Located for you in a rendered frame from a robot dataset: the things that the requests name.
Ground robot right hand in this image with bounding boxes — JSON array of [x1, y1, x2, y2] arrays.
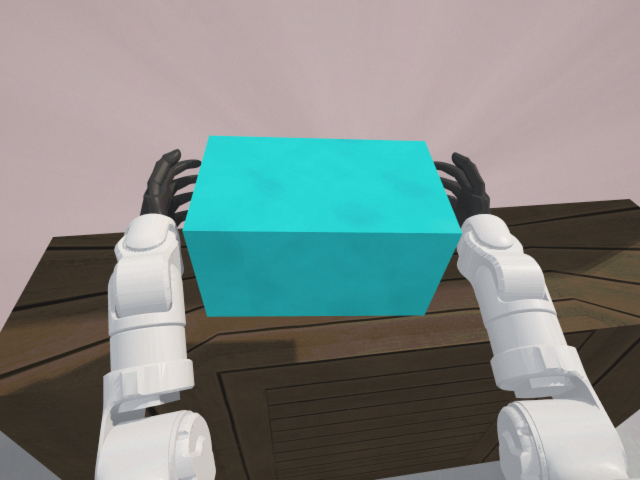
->
[[433, 152, 492, 228]]

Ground robot left hand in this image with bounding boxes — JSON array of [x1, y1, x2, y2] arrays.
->
[[140, 149, 201, 227]]

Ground right robot upper arm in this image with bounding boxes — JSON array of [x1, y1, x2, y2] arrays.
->
[[497, 398, 640, 480]]

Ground robot left forearm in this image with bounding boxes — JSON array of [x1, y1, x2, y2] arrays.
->
[[95, 214, 194, 480]]

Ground pedestal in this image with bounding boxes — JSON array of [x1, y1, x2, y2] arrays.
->
[[0, 199, 640, 480]]

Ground left robot upper arm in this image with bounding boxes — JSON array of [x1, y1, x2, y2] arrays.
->
[[97, 410, 216, 480]]

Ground carton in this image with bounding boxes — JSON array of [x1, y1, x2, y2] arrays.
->
[[182, 136, 462, 317]]

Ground robot right forearm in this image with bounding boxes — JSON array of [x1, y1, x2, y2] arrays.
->
[[457, 214, 628, 476]]

